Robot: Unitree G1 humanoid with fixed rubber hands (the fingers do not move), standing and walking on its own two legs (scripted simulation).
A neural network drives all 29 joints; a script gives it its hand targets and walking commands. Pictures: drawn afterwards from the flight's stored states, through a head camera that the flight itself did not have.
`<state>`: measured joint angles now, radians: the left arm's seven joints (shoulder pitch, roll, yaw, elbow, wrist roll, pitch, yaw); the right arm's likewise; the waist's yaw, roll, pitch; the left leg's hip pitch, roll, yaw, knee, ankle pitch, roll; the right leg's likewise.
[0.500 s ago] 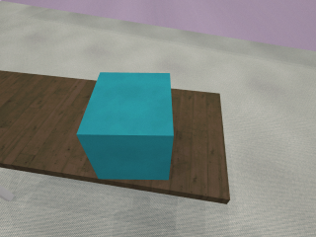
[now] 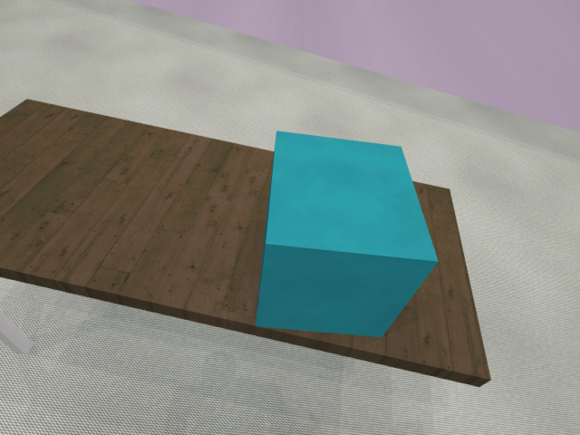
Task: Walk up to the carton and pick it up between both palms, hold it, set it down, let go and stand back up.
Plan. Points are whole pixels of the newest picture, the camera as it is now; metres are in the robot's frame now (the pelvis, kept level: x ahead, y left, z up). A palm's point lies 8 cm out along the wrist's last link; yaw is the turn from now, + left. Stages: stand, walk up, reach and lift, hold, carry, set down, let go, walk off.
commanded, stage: walk up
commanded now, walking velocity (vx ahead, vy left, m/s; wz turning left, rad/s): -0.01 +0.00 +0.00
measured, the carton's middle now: (329, 234) +0.48 -0.07 -0.01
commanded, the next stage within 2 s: none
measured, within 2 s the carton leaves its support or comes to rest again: neither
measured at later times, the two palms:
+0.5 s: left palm out of the picture +0.04 +0.26 -0.15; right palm out of the picture -0.07 -0.22 -0.11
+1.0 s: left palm out of the picture +0.02 +0.13 -0.15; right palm out of the picture -0.01 -0.29 -0.16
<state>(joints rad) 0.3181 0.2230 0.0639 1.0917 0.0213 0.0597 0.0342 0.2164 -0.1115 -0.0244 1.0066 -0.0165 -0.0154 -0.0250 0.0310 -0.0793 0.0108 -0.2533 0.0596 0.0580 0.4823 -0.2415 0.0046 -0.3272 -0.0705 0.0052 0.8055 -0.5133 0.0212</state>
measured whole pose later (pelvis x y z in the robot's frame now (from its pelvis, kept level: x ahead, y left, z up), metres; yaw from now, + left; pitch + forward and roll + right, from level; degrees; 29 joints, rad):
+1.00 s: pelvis +0.00 -0.08 +0.00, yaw +0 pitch -1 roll -2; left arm 0.25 0.11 0.00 1.10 0.00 -0.01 0.03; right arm 0.29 -0.15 -0.01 1.12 -0.03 0.01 -0.02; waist -0.01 0.07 0.02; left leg -0.19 0.05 0.03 0.50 -0.31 -0.01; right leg -0.20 0.01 -0.10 0.44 -0.24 -0.01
